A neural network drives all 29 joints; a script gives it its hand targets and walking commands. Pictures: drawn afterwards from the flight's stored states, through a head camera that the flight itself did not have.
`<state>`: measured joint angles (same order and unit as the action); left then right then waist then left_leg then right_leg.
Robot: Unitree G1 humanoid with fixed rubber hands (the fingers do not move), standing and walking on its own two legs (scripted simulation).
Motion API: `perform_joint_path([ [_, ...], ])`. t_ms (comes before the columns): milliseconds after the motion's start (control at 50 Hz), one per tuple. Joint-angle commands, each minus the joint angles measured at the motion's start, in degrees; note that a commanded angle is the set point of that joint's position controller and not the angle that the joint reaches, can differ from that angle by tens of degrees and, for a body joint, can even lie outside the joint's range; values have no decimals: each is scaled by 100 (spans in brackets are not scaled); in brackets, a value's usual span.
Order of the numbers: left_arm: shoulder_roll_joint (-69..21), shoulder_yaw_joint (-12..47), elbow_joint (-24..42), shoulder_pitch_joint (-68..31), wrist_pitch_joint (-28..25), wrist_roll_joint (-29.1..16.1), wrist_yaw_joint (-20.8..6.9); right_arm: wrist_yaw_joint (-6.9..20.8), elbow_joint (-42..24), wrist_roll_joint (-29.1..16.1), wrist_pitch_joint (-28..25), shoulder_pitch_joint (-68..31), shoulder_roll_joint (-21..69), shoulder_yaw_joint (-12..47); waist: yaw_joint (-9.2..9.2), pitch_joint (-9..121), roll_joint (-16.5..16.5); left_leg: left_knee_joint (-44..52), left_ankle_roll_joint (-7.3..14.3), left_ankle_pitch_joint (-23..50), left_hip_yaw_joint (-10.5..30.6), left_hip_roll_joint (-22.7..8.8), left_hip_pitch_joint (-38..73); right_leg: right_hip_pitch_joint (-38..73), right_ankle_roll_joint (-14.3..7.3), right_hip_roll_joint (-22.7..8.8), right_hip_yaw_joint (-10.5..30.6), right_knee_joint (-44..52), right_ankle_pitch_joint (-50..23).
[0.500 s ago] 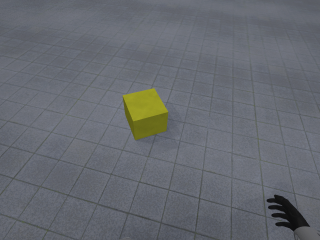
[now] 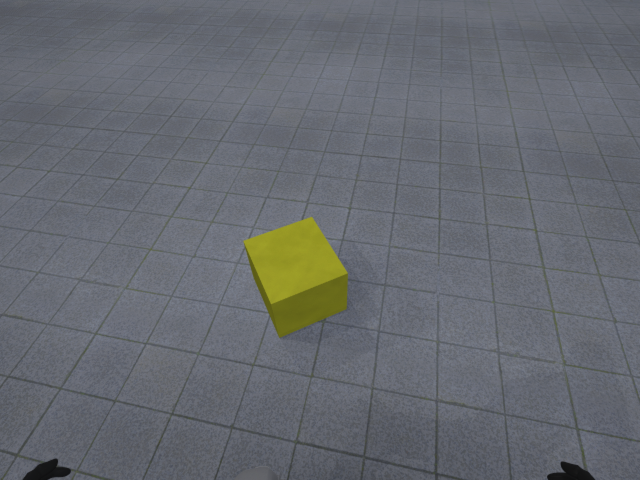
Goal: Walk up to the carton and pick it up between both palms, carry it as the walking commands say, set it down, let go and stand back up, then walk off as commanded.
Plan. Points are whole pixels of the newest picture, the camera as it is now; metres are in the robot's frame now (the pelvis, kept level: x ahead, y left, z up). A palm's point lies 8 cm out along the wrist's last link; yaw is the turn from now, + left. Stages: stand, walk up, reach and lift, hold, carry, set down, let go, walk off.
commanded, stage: walk up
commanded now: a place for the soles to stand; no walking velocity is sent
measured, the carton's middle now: (296, 275) +0.88 +0.10 -0.65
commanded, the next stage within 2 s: none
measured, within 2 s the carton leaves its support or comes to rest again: neither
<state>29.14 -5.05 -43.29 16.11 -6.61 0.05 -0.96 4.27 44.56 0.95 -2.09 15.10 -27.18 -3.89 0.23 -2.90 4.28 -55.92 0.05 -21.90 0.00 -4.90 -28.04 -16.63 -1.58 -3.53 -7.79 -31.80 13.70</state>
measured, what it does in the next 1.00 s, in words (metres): walks ahead: left foot, then right foot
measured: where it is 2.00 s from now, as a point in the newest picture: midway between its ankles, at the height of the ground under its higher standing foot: (285, 396)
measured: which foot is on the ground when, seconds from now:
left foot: up 0.00-0.14, down 0.16-0.50, up 0.52-0.76, down 0.78-1.00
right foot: down 0.00-0.16, up 0.18-0.46, down 0.48-0.78, up 0.80-1.00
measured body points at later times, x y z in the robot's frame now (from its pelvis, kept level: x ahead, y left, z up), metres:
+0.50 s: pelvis +0.21 +0.08 -0.01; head +0.23 +0.07 +0.44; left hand +0.33 +0.42 -0.09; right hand +0.26 -0.28 -0.09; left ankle +0.18 +0.18 -0.73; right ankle +0.29 -0.04 -0.73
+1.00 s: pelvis +0.38 +0.16 -0.01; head +0.40 +0.16 +0.44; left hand +0.49 +0.49 -0.10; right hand +0.44 -0.20 -0.08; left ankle +0.41 +0.26 -0.73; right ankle +0.45 +0.02 -0.70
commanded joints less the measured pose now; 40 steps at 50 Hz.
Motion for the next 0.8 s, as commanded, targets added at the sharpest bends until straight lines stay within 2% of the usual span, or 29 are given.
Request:
perform_joint_path([
  [0, 1467, -392, 201, 301, -68, 55, -17, 138, -327, 50, -20, -91, -824, -285, -133, 132, -1277, 898, -87, 415, -122, -181, -6, -59, -1232, -1329, 1156, 1589, 585],
  [60, 1553, -367, 270, 91, -44, 47, -46, 230, -374, 30, -33, -395, -840, -326, -115, 11, -1431, 1628, -83, 948, -419, -61, 571, -544, -1083, -1231, 1015, 1630, 1482],
  [100, 1547, -321, 270, -8, -8, 45, -44, 236, -329, 28, -69, -285, -876, -388, 38, 2, -1310, 1916, -32, 947, -532, 40, 1157, -827, -977, -1214, 932, 1302, 1668],
  [120, 1445, -264, 257, 0, 15, 53, -40, 210, -274, 54, -100, -101, -944, -436, 180, 53, -1059, 2086, 23, 753, -582, 165, 1571, -987, -876, -1094, 772, 850, 1594],
  [140, 1234, -164, 228, 148, 31, 72, -29, 153, -148, 67, -144, 278, -1075, -501, 373, 260, -507, 2391, 103, 421, -514, 282, 2266, -1191, -732, -902, 516, -62, 1221],
  [160, 864, -24, 258, 362, 35, 47, -20, 46, -29, 99, -208, 812, -1485, -607, 635, 558, 830, 3330, 433, -884, 818, -442, 2987, -1805, -390, -355, -44, -2031, 910],
  [180, 648, 48, 390, 271, 61, -19, 39, -25, -141, 77, -234, 1011, -2083, -707, 798, 524, 1624, 4386, 1166, -1945, 3380, -1669, 3233, -3068, -109, 404, 235, -3288, 1843],
  [200, 1066, -45, 211, 270, 107, 1, 113, -71, -265, -29, -234, 665, -1989, -694, 622, 426, 404, 4319, 1520, -2035, 3297, -1899, 2678, -2927, -81, 17, 1216, -3732, 1437],
  [220, 1208, -100, 44, 440, 91, -30, 95, -103, -300, -94, -208, 360, -1708, -597, 364, 165, 47, 4131, 1520, -1685, 2760, -1701, 2270, -2800, -60, -178, 1251, -3741, 1012],
  [240, 1185, -127, -78, 678, 60, -27, 81, -125, -339, -108, -196, 106, -1441, -513, 156, 20, 165, 4059, 1381, -1169, 1998, -1421, 2009, -2611, -41, -382, 1146, -3352, 730],
  [280, 1072, -112, -264, 954, 40, -13, 20, -123, -404, -44, -206, -108, -1250, -429, 86, 54, 564, 3861, 1214, 294, 991, -989, 1527, -1734, 94, -476, 816, -2317, 682],
  [340, 856, -113, -123, 565, 68, -3, -53, -73, -447, 32, -212, 159, -1309, -435, 248, 92, 689, 3919, 1380, 775, 728, -1055, 1420, -1242, 144, -353, 438, -1498, 686],
  [400, 775, -150, -71, 407, 43, 7, -85, -49, -594, -7, -169, 39, -1311, -416, 185, 79, 548, 3751, 1295, 353, 554, -971, 1244, -745, 41, -122, 247, -710, 141],
  [440, 750, -206, -136, 631, 8, 29, -85, -30, -707, -64, -118, -145, -1213, -347, -78, 170, 242, 3217, 1063, 1, 240, -782, 727, 231, -78, 100, 127, -29, -324],
  [460, 903, -291, -208, 919, -25, 49, -50, -38, -755, -65, -125, -114, -988, -247, -293, 332, -156, 2509, 889, 199, -32, -580, 184, 1127, -233, 145, 321, 144, -133],
  [480, 1192, -411, -302, 1578, -71, 74, 26, -55, -866, -66, -158, -110, -711, -145, -689, 573, -1057, 959, 610, 725, -461, -154, -624, 2078, -532, -560, 1461, 642, 838],
  [500, 1834, -516, -164, 1709, -115, 96, 71, -74, -930, -89, -149, 1, -663, -129, -687, 721, -1988, -538, 286, -754, -423, 531, -1846, 2426, -1397, -2292, 4376, 1593, 1788],
  [520, 1825, -487, -33, 1396, -88, -42, 101, -157, -852, -57, -89, -133, -1120, -221, -563, 461, -1108, -1035, 235, -771, 454, 117, -1950, 2098, -1687, -2429, 4327, 1526, 1601],
  [540, 1639, -464, 35, 1152, -59, -63, 128, -182, -761, -66, -106, -118, -1222, -268, -479, 240, -871, -1101, 190, -450, 568, -88, -1908, 1765, -1766, -2276, 3776, 1420, 1004],
  [560, 1475, -419, 91, 940, -47, -64, 146, -187, -713, -51, -123, -21, -1189, -271, -351, 134, -744, -857, 128, -291, 592, -286, -1768, 1479, -1631, -2055, 3139, 1334, 463],
  [580, 1420, -396, 128, 764, -41, -51, 138, -164, -618, -36, -134, 103, -1136, -275, -253, 64, -878, -361, 76, -383, 501, -338, -1460, 1147, -1475, -1852, 2533, 1236, 13],
  [600, 1379, -363, 176, 655, -48, -21, 111, -109, -509, 4, -128, 207, -1064, -288, -209, 95, -1096, 25, 47, -325, 277, -269, -976, 781, -1360, -1645, 1984, 1108, -589],
  [620, 1397, -349, 188, 682, -55, 19, 78, -48, -501, 18, -102, 155, -974, -295, -215, 155, -1214, 361, 31, -325, 69, -149, -591, 507, -1336, -1531, 1700, 1043, -833],
  [660, 1450, -336, 258, 583, -58, 60, 27, 44, -545, 0, -66, 9, -860, -299, -181, 207, -1421, 992, 53, 166, -236, -17, 64, 40, -1236, -1362, 1372, 1041, -485],
  [700, 1492, -313, 365, 255, -12, 52, -11, 98, -493, -12, -78, 56, -849, -340, -52, 199, -1554, 1563, 48, 578, -544, 174, 851, -582, -1081, -1148, 1077, 884, 515],
  [720, 1432, -273, 401, 150, 26, 52, -16, 100, -425, 12, -101, 213, -893, -389, 80, 190, -1421, 1835, 67, 729, -687, 297, 1363, -982, -963, -1035, 924, 597, 1088],
  [740, 1251, -200, 408, 174, 61, 80, -15, 76, -329, 37, -129, 453, -989, -456, 236, 226, -1035, 1968, 105, 574, -770, 461, 1917, -1399, -834, -884, 752, 89, 1476],
  [760, 1009, -101, 418, 269, 84, 123, 1, 20, -205, 54, -167, 843, -1153, -530, 456, 396, -430, 2220, 214, 181, -606, 507, 2652, -1870, -640, -688, 496, -863, 1622],
  [780, 593, 46, 556, 248, 84, 70, 18, -68, -193, 91, -222, 1214, -1710, -649, 720, 422, 1154, 3508, 763, -1672, 1985, -925, 3094, -3058, -184, 82, -51, -3000, 1745],
])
